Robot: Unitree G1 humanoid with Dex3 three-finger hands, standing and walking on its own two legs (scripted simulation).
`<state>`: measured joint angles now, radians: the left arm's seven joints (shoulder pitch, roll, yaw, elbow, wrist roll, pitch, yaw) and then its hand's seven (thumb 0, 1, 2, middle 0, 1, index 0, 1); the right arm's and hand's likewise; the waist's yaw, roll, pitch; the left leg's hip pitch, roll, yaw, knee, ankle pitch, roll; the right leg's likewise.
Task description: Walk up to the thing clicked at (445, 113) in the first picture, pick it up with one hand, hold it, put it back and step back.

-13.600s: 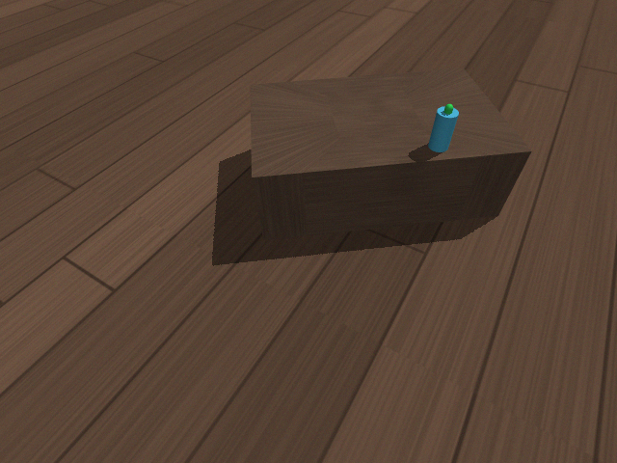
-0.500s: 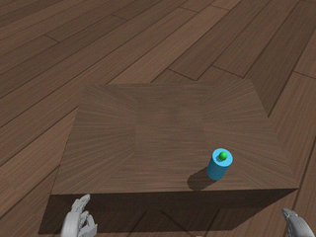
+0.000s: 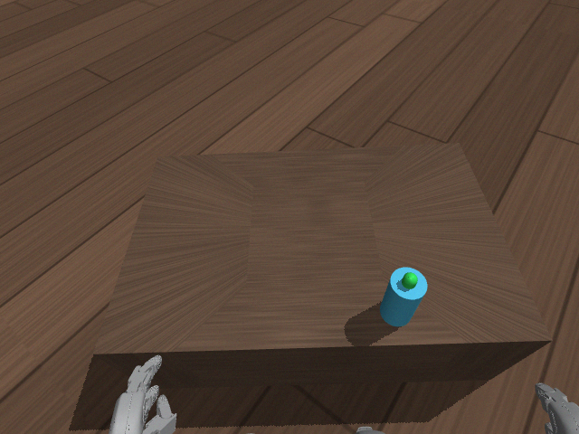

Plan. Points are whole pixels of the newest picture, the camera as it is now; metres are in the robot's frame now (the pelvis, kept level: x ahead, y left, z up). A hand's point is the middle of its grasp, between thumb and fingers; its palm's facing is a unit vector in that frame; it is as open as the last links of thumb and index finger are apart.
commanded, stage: go down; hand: right
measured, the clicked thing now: (402, 295) +0.44 -0.21 -0.27
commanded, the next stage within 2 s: approach in 1.66 s
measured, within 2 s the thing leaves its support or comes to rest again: neither
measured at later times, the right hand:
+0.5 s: hand (543, 423) +0.16 -0.30 -0.07, palm faces +0.13 +0.94 -0.32, open 17.3 cm
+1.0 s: hand (569, 328) +0.27 -0.36 -0.03, palm faces +0.18 +0.97 -0.18, open 17.5 cm
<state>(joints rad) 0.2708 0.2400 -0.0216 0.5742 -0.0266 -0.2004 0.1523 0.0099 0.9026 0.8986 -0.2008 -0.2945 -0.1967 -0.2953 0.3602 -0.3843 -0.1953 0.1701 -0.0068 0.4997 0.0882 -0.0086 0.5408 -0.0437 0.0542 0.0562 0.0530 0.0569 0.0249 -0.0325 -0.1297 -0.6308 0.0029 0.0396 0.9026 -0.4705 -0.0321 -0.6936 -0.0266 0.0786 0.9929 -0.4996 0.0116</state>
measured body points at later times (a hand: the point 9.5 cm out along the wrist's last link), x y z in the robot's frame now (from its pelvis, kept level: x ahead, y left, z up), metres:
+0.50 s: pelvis -0.01 +0.00 -0.01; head +0.03 -0.02 +0.44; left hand +0.15 +0.25 -0.07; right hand +0.15 -0.35 -0.05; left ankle -0.01 +0.14 -0.68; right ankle -0.01 -0.12 -0.68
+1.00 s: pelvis -0.02 +0.00 -0.01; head +0.07 -0.03 +0.43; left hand +0.07 +0.28 -0.10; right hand +0.26 -0.41 -0.02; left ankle -0.01 +0.14 -0.68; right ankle -0.01 -0.12 -0.68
